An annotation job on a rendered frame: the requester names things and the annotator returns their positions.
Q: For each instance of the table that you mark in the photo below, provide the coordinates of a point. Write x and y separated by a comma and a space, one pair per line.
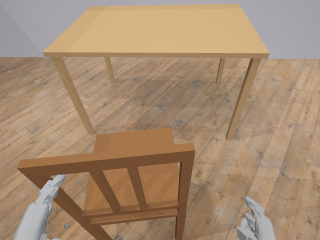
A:
160, 31

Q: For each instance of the right robot hand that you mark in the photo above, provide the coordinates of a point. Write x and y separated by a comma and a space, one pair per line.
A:
261, 226

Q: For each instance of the left robot hand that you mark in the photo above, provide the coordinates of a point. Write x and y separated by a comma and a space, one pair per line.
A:
34, 220

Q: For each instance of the chair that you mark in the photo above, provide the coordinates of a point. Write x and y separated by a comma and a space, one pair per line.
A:
133, 176

